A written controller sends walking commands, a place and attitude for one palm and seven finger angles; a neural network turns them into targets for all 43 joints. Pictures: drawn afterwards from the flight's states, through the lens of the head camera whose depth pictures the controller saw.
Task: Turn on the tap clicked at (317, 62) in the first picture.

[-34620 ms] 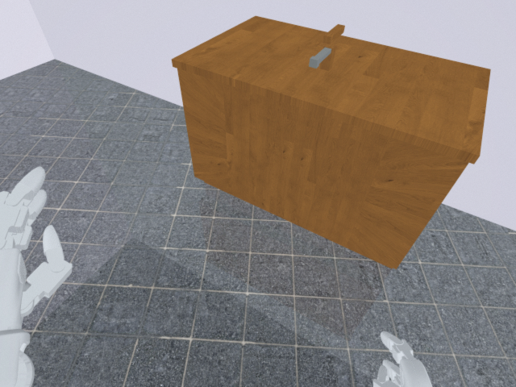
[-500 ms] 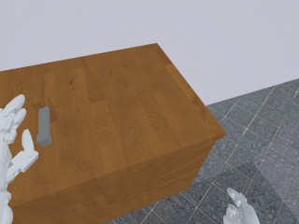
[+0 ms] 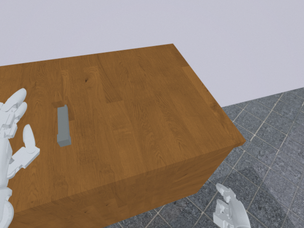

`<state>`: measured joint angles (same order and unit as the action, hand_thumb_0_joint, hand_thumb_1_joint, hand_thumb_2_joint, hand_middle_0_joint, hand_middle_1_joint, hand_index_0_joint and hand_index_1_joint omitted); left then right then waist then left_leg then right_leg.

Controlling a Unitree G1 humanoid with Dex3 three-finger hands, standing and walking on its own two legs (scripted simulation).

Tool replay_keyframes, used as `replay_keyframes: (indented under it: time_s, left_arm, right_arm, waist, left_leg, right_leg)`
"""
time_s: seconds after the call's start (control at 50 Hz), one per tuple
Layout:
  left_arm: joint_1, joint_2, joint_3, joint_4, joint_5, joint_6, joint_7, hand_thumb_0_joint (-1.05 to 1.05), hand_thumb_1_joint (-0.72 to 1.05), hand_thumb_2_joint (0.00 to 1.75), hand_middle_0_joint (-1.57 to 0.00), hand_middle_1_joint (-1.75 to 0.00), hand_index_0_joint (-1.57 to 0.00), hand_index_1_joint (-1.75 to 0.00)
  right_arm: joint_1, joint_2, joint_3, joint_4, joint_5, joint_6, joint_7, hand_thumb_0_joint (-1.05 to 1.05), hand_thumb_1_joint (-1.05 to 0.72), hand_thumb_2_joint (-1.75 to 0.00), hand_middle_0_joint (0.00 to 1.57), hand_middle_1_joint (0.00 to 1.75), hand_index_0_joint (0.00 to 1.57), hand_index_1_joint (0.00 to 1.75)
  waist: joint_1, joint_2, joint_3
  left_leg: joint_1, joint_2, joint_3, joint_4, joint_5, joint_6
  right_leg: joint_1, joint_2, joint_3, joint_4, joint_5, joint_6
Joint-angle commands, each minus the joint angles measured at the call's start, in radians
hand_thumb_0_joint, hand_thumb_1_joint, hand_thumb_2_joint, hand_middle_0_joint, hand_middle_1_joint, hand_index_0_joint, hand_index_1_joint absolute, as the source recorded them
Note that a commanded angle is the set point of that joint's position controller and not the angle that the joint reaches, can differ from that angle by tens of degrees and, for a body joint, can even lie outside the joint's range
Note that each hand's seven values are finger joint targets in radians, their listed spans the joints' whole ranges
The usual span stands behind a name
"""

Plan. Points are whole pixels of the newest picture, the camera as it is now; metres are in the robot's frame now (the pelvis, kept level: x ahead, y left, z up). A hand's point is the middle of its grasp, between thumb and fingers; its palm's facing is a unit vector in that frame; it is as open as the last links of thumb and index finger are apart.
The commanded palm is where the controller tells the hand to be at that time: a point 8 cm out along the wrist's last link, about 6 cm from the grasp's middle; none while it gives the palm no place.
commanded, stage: come to a stop and stand still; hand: left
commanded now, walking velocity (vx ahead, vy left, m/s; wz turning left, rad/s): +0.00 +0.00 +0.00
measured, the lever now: (64, 139) +0.31 +0.28 +0.02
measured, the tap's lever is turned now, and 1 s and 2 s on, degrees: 0 0 0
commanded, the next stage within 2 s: look again from close up in 0.22 s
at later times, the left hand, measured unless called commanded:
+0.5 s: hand (32, 137) +0.23 +0.26 +0.17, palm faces +0.41 -0.83 -0.39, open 7.4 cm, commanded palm +0.16 +0.28 +0.17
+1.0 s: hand (35, 158) +0.20 +0.25 +0.15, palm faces +0.31 -0.86 -0.41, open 7.4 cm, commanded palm +0.15 +0.29 +0.17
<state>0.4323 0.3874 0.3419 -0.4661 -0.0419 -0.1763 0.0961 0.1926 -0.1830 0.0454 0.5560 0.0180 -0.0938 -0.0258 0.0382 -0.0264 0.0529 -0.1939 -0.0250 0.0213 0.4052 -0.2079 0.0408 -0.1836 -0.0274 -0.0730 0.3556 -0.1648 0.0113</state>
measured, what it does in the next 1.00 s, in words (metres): stands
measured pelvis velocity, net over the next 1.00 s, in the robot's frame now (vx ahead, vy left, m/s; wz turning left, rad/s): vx -0.02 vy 0.01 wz -0.02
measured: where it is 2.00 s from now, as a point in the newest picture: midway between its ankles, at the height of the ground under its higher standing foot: outside the picture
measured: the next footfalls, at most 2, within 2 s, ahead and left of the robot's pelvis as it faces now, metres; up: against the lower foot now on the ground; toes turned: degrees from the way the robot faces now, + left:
none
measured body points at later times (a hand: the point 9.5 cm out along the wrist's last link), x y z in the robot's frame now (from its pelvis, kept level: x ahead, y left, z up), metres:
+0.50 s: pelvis -0.01 +0.00 +0.00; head +0.02 +0.01 +0.44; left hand +0.20 +0.30 +0.19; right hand +0.17 -0.23 -0.08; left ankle +0.01 +0.09 -0.74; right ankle +0.01 -0.13 -0.74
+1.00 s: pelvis -0.02 +0.01 -0.01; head +0.01 +0.02 +0.44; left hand +0.18 +0.29 +0.17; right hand +0.15 -0.20 -0.08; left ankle +0.01 +0.09 -0.75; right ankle +0.01 -0.13 -0.74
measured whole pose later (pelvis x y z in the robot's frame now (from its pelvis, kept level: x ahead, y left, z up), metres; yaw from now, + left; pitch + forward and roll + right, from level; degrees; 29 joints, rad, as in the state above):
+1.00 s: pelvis -0.02 +0.01 -0.01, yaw -1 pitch -1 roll -1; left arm 0.43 0.38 0.34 -0.40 -0.04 -0.30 0.07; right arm 0.22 -0.18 0.03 0.58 0.02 -0.17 -0.01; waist 0.02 -0.01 0.06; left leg -0.24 -0.04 0.05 0.47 -0.22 0.06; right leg -0.25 -0.04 -0.04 0.45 -0.18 0.03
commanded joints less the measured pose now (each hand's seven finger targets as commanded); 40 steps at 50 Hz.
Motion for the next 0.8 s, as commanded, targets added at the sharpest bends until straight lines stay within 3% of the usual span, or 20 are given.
replay_keyframes:
  time_s: [0.0,0.1,0.28,0.3,0.32,0.34,0.36,0.38,0.44,0.46,0.48,0.52,0.56,0.62,0.68,0.7,0.72,0.74,0.76,0.78]
  left_arm:
    - [-0.089,0.156,0.102,-0.233,-0.004,-0.071,0.013,0.00,0.90,0.90,-0.20,-0.30,-0.20,-0.30]
    - [-0.083,0.152,0.101,-0.238,-0.002,-0.076,0.013,0.00,0.90,0.90,-0.20,-0.30,-0.20,-0.30]
    - [-0.021,0.149,0.116,-0.213,-0.009,-0.079,0.013,0.00,0.90,0.90,-0.20,-0.30,-0.20,-0.30]
    - [-1.070,0.934,0.697,-0.474,0.151,-0.175,0.013,0.00,0.90,0.90,-0.20,-0.30,-0.20,-0.30]
    - [-0.445,0.305,0.292,0.144,0.044,-0.135,-0.030,0.00,0.90,0.90,-0.20,-0.30,-0.20,-0.30]
    - [-0.210,0.199,0.201,0.124,0.014,-0.131,-0.037,0.00,0.90,0.90,-0.20,-0.30,-0.20,-0.30]
    - [-0.098,0.038,0.065,0.050,-0.025,-0.134,-0.041,0.00,0.90,0.90,-0.20,-0.30,-0.20,-0.30]
    - [-0.107,0.090,0.078,-0.075,-0.021,-0.143,-0.031,0.00,0.90,0.90,-0.20,-0.30,-0.20,-0.30]
    - [-0.025,0.122,0.079,-0.149,-0.021,-0.144,-0.007,0.00,0.90,0.90,-0.20,-0.30,-0.20,-0.30]
    - [0.003,0.145,0.113,-0.146,-0.025,-0.138,0.007,0.00,0.90,0.90,-0.20,-0.30,-0.20,-0.30]
    - [-0.012,0.149,0.122,-0.125,-0.026,-0.139,0.010,0.00,0.90,0.90,-0.20,-0.30,-0.20,-0.30]
    - [-0.065,0.197,0.175,-0.139,-0.030,-0.150,0.015,0.00,0.90,0.90,-0.20,-0.30,-0.20,-0.30]
    - [-0.130,0.241,0.211,-0.181,-0.032,-0.157,0.020,0.00,0.90,0.90,-0.20,-0.30,-0.20,-0.30]
    - [-0.177,0.190,0.157,-0.174,-0.030,-0.171,0.012,0.00,0.90,0.90,-0.20,-0.30,-0.20,-0.30]
    - [-0.194,0.148,0.108,-0.189,-0.021,-0.177,0.012,0.00,0.90,0.90,-0.20,-0.30,-0.20,-0.30]
    - [-1.101,0.924,0.654,-0.445,0.152,-0.257,0.010,0.00,0.90,0.90,-0.20,-0.30,-0.20,-0.30]
    - [-0.517,0.258,0.219,0.133,0.047,-0.203,-0.037,0.00,0.90,0.90,-0.20,-0.30,-0.20,-0.30]
    - [-0.288,0.110,0.093,0.098,0.016,-0.183,-0.045,0.00,0.90,0.90,-0.20,-0.30,-0.20,-0.30]
    - [-0.203,-0.033,-0.033,-0.005,-0.018,-0.178,-0.048,0.00,0.90,0.90,-0.20,-0.30,-0.20,-0.30]
    - [-0.196,0.043,0.006,-0.096,-0.011,-0.179,-0.033,0.00,0.90,0.90,-0.20,-0.30,-0.20,-0.30]
  right_arm:
    - [-0.064,-0.140,-0.068,-0.145,-0.001,-0.060,-0.012,0.00,-0.90,-0.90,0.20,0.30,0.20,0.30]
    - [-0.062,-0.141,-0.072,-0.144,-0.001,-0.062,-0.011,0.00,-0.90,-0.90,0.20,0.30,0.20,0.30]
    - [-0.058,-0.146,-0.075,-0.139,-0.001,-0.053,-0.011,0.00,-0.90,-0.90,0.20,0.30,0.20,0.30]
    - [0.059,-0.176,-0.080,-0.116,-0.065,-0.102,-0.009,0.00,-0.90,-0.90,0.20,0.30,0.20,0.30]
    - [-0.018,-0.053,-0.043,-0.058,-0.028,-0.106,-0.009,0.00,-0.90,-0.90,0.20,0.30,0.20,0.30]
    - [0.014,-0.145,-0.093,-0.126,-0.021,-0.129,-0.009,0.00,-0.90,-0.90,0.20,0.30,0.20,0.30]
    - [-0.024,-0.131,-0.091,-0.116,0.002,-0.131,0.015,0.00,-0.90,-0.90,0.20,0.30,0.20,0.30]
    - [-0.007,-0.157,-0.097,-0.125,-0.004,-0.128,0.028,0.00,-0.90,-0.90,0.20,0.30,0.20,0.30]
    - [-0.046,-0.155,-0.094,-0.131,-0.002,-0.129,0.035,0.00,-0.90,-0.90,0.20,0.30,0.20,0.30]
    - [-0.078,-0.148,-0.088,-0.129,0.008,-0.124,0.031,0.00,-0.90,-0.90,0.20,0.30,0.20,0.30]
    - [-0.069,-0.148,-0.086,-0.131,0.001,-0.118,0.022,0.00,-0.90,-0.90,0.20,0.30,0.20,0.30]
    - [-0.071,-0.146,-0.087,-0.136,0.001,-0.119,0.004,0.00,-0.90,-0.90,0.20,0.30,0.20,0.30]
    - [-0.097,-0.139,-0.078,-0.137,0.005,-0.116,-0.011,0.00,-0.90,-0.90,0.20,0.30,0.20,0.30]
    - [-0.074,-0.138,-0.075,-0.132,0.000,-0.129,-0.018,0.00,-0.90,-0.90,0.20,0.30,0.20,0.30]
    - [-0.073,-0.142,-0.070,-0.115,-0.006,-0.146,-0.014,0.00,-0.90,-0.90,0.20,0.30,0.20,0.30]
    - [0.059,-0.168,-0.065,-0.078,-0.072,-0.170,-0.007,0.00,-0.90,-0.90,0.20,0.30,0.20,0.30]
    - [-0.021,-0.054,-0.037,-0.024,-0.031,-0.158,-0.007,0.00,-0.90,-0.90,0.20,0.30,0.20,0.30]
    - [-0.004,-0.136,-0.088,-0.097,-0.016,-0.178,-0.004,0.00,-0.90,-0.90,0.20,0.30,0.20,0.30]
    - [-0.036,-0.124,-0.085,-0.105,0.002,-0.179,0.019,0.00,-0.90,-0.90,0.20,0.30,0.20,0.30]
    - [-0.015,-0.150,-0.094,-0.105,-0.003,-0.170,0.029,0.00,-0.90,-0.90,0.20,0.30,0.20,0.30]
  waist:
    - [-0.016,0.123,-0.150]
    - [-0.016,0.142,-0.143]
    - [-0.018,0.085,-0.171]
    - [0.000,-0.008,-0.070]
    - [-0.014,-0.037,-0.248]
    - [0.025,0.069,-0.228]
    - [0.000,0.204,-0.260]
    - [-0.001,0.194,-0.251]
    - [0.009,0.015,-0.197]
    - [0.006,0.025,-0.176]
    - [0.006,-0.021,-0.156]
    - [0.000,-0.047,-0.131]
    - [-0.006,0.023,-0.094]
    - [-0.008,0.094,-0.103]
    - [-0.009,0.113,-0.112]
    - [0.010,0.038,-0.042]
    - [-0.019,0.017,-0.206]
    - [0.019,0.147,-0.186]
    - [-0.002,0.303,-0.208]
    - [0.000,0.317,-0.191]
  left_leg:
    - [-0.011,0.134,-0.129,-0.113,0.138,-0.044]
    - [-0.014,0.136,-0.129,-0.118,0.132,-0.057]
    - [-0.002,0.123,-0.119,-0.075,0.200,-0.050]
    - [-0.154,0.122,-0.043,0.095,0.229,-0.009]
    - [-0.007,0.060,-0.056,0.021,0.239,-0.016]
    - [0.038,0.070,-0.050,0.042,0.248,-0.036]
    - [0.082,0.076,-0.031,0.032,0.324,-0.036]
    - [0.042,0.092,-0.050,0.016,0.344,-0.036]
    - [-0.046,0.093,-0.076,-0.004,0.205,-0.031]
    - [-0.044,0.096,-0.071,-0.021,0.176,-0.028]
    - [-0.081,0.092,-0.079,-0.027,0.120,-0.026]
    - [-0.092,0.083,-0.090,-0.030,0.043,-0.026]
    - [-0.083,0.081,-0.090,-0.042,-0.016,-0.020]
    - [-0.102,0.077,-0.094,-0.048,-0.074,-0.013]
    - [-0.082,0.077,-0.098,-0.064,-0.091,-0.014]
    - [-0.154,0.091,-0.036,0.066,0.006,-0.010]
    - [-0.032,0.040,-0.055,0.028,0.058,-0.011]
    - [0.032,0.056,-0.039,0.026,0.085,-0.029]
    - [0.064,0.078,-0.033,-0.005,0.166,-0.030]
    - [-0.025,0.106,-0.078,-0.050,0.173,-0.029]
  right_leg:
    - [0.108,-0.040,0.056,0.005,0.116,-0.038]
    - [0.103,-0.038,0.050,0.012,0.095,-0.039]
    - [0.112,-0.049,0.047,0.007,0.159,-0.043]
    - [0.001,-0.062,0.096,-0.015,0.127,-0.027]
    - [0.035,-0.100,0.090,0.025,0.185,-0.076]
    - [0.054,-0.078,0.207,0.006,0.258,-0.068]
    - [0.093,-0.073,0.129,0.056,0.265,-0.062]
    - [0.119,-0.064,0.110,0.067,0.238,-0.049]
    - [0.132,-0.057,0.100,0.047,0.155,-0.031]
    - [0.111,-0.049,0.086,0.053,0.128,-0.027]
    - [0.106,-0.051,0.077,0.038,0.090,-0.023]
    - [0.076,-0.057,0.100,0.014,0.030,-0.025]
    - [0.025,-0.056,0.114,-0.010,-0.032,-0.026]
    - [0.042,-0.056,0.123,-0.019,-0.076,-0.031]
    - [0.039,-0.043,0.111,-0.028,-0.091,-0.030]
    - [-0.065,-0.059,0.163,-0.050,0.022,-0.029]
    - [-0.020,-0.100,0.132,0.000,0.033,-0.072]
    - [0.001,-0.076,0.220,-0.007,0.060,-0.071]
    - [0.032,-0.061,0.137,0.052,0.097,-0.064]
    - [0.083,-0.041,0.102,0.101,0.064,-0.051]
